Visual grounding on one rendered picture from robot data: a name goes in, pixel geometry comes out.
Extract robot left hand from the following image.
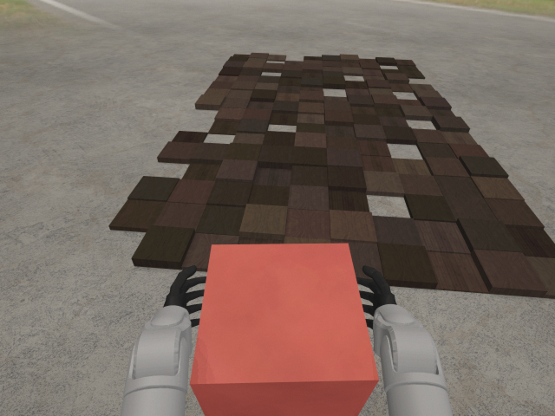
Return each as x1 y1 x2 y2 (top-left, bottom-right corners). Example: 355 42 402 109
163 265 206 327

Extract left robot forearm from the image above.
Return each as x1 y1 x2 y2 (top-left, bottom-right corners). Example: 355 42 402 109
121 305 193 416

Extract robot right hand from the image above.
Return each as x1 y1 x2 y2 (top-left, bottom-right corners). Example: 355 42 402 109
356 265 397 329

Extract carton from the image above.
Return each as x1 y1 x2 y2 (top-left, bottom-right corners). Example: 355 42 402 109
190 244 379 416

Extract right robot forearm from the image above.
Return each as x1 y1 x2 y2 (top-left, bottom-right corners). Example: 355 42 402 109
373 304 453 416

